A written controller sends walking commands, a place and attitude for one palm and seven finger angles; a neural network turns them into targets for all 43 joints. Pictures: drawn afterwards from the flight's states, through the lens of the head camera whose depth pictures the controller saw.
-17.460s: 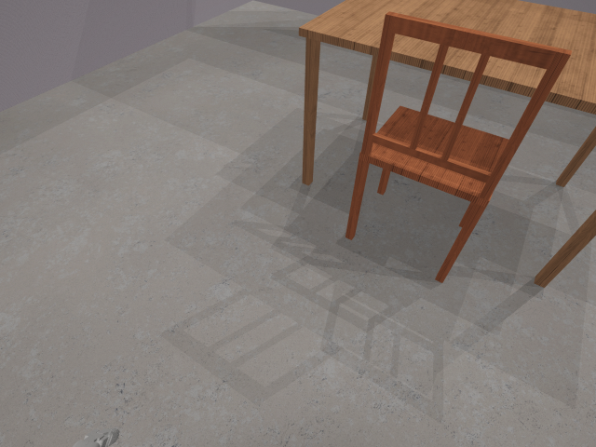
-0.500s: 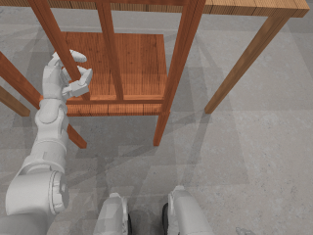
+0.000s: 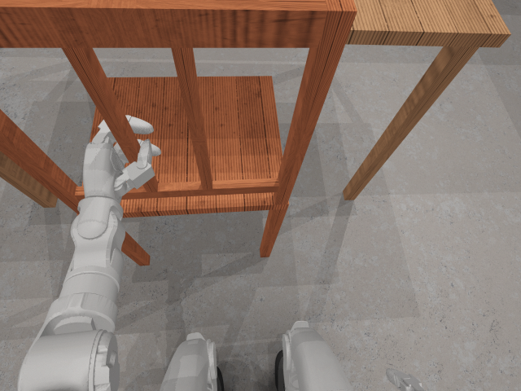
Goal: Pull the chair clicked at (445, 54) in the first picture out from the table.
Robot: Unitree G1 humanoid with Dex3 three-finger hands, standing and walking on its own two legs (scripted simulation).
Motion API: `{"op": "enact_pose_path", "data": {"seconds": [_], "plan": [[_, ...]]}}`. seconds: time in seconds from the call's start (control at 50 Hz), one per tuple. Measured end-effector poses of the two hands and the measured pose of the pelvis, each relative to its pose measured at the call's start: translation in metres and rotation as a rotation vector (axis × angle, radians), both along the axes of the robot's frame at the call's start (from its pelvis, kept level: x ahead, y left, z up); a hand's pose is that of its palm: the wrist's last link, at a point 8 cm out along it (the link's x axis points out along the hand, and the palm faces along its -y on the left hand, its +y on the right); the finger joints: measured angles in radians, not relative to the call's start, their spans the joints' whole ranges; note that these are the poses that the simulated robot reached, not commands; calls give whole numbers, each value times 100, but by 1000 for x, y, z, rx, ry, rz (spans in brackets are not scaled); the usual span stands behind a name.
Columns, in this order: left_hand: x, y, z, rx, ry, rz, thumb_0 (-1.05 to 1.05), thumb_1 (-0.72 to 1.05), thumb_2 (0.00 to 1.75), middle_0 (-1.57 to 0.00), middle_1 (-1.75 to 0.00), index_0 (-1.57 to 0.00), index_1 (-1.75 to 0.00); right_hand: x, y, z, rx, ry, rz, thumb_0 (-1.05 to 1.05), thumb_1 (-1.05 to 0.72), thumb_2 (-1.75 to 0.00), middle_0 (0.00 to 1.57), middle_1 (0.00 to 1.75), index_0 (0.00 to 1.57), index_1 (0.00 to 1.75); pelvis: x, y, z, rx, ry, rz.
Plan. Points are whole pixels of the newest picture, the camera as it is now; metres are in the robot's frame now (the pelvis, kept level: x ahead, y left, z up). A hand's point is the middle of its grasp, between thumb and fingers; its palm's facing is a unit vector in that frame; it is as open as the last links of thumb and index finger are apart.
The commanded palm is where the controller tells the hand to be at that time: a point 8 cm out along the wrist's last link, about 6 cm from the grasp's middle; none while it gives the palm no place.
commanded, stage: hook a spindle and tug to test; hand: left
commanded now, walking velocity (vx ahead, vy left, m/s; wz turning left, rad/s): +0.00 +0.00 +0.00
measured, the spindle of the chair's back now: (125, 137) +0.47 +0.18 +0.05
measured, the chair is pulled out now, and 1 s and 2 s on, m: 0.02 0.12 0.19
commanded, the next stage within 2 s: step backward, pulling the chair out in 0.16 s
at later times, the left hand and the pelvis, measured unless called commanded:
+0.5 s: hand (150, 176) +0.42 +0.14 +0.03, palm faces +0.09 -0.99 -0.11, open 5.1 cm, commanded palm +0.40 +0.19 +0.03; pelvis +0.02 +0.00 +0.08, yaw +1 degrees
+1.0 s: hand (161, 225) +0.34 +0.12 +0.04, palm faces +0.01 -0.99 -0.14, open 5.1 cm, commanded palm +0.33 +0.17 +0.04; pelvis -0.03 +0.00 +0.10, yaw -2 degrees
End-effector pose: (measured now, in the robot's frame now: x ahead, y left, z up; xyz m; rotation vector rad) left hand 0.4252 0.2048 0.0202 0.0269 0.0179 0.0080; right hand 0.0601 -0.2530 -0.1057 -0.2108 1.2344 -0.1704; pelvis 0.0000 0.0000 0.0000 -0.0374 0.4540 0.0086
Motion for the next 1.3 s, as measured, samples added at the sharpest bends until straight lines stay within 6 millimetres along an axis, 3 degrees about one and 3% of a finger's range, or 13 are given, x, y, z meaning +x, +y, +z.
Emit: {"op": "enact_pose_path", "data": {"seconds": [0.3, 0.44, 0.56, 0.68, 0.9, 1.16, 1.3], "plan": [[-22, -2, 2, 25, 13, 6, 1, 75, 79, -47, -145, -42, -145, 40, -1, 4, 0, -84, 35, 0, -90, -90, 20, 30, 20, 30, 6, -3, 5, 7, -29, 12], [-27, -9, 23, 56, 321, 110, 2, 76, 81, -37, -124, -44, -145, 41, 11, 52, -8, -61, -59, 0, -91, -90, 20, 30, 20, 30, 14, -1, 62, 22, -150, 8], [-31, -17, 31, 86, 442, 75, 4, 75, 79, -36, -116, -47, -145, 27, 2, 85, -66, -36, -80, 0, -90, -90, 21, 30, 20, 30, 19, 1, 89, 14, -203, 5], [-41, -23, 33, 94, 463, 46, 5, 75, 79, -34, -117, -49, -145, 3, -14, 97, -128, -13, -118, 0, -90, -90, 21, 30, 20, 30, 12, 4, 97, 13, -247, -13], [-78, -31, 34, 103, 465, 38, 4, 74, 78, -33, -116, -50, -145, -34, -14, 95, -115, -13, -162, 0, -90, -90, 20, 30, 20, 30, -17, 3, 100, 21, -302, -38], [-135, -38, 34, 108, 471, 75, 3, 72, 79, -34, -115, -50, -145, -50, -13, 77, -60, -109, -109, 0, -90, -90, 21, 30, 21, 30, -55, -9, 92, 41, -370, -26], [-154, -39, 35, 116, 472, 69, 3, 72, 79, -34, -114, -50, -145, -66, -23, 82, -99, -128, -99, 0, -90, -90, 21, 30, 21, 30, -67, -5, 94, 41, -384, -19]]}}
